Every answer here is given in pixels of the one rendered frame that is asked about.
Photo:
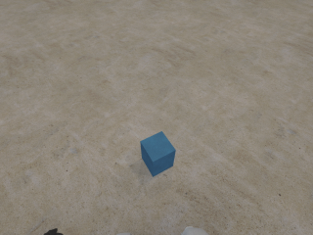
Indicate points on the carton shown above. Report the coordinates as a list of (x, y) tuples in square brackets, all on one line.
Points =
[(157, 153)]

